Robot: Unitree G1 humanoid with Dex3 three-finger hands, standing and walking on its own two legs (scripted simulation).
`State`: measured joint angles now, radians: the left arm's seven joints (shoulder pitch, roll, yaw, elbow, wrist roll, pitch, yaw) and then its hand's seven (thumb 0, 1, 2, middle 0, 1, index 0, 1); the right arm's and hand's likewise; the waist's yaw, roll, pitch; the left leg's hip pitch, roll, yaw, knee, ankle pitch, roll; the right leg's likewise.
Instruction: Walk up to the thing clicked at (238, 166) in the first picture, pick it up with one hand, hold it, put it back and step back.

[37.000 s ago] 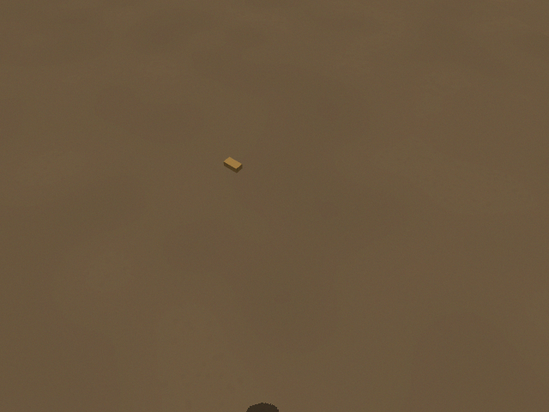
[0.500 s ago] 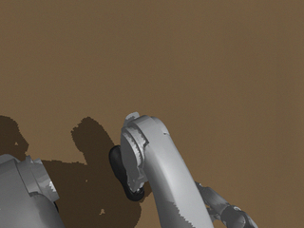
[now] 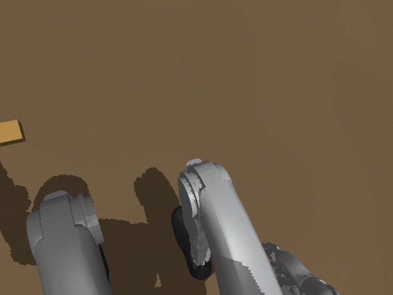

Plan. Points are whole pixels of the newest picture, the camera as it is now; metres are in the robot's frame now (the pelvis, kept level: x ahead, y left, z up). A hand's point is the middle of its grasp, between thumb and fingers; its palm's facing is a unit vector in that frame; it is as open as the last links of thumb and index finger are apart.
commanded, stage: withdraw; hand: left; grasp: from above
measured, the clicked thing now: out of the picture +0.46 +0.33 -0.31
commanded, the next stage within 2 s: home in 0.52 s
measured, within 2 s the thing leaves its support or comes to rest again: neither
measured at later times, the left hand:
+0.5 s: hand out of the picture +0.45 +0.34 -0.16, palm faces -0.41 -0.09 -0.91, open 13.4 cm
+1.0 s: hand out of the picture +0.39 +0.34 -0.06, palm faces -0.28 -0.40 -0.87, open 9.5 cm
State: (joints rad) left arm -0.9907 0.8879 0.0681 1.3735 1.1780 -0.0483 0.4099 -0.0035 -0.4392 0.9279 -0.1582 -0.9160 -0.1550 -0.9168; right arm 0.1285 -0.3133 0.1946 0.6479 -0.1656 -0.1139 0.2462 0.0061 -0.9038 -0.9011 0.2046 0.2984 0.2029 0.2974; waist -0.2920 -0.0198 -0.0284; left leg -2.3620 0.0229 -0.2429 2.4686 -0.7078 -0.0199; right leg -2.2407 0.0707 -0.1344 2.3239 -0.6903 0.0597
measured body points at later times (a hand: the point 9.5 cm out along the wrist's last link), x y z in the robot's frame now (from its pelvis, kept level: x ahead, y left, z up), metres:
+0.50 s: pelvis -0.02 -0.01 +0.00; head +0.22 +0.12 +0.36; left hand +0.47 +0.35 -0.11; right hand +0.06 -0.29 -0.07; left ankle +0.06 +0.13 -0.29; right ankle +0.11 -0.12 -0.29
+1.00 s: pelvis -0.01 +0.00 +0.06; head +0.21 +0.08 +0.44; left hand +0.40 +0.36 -0.01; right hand +0.10 -0.26 -0.06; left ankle +0.06 +0.13 -0.29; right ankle +0.11 -0.12 -0.29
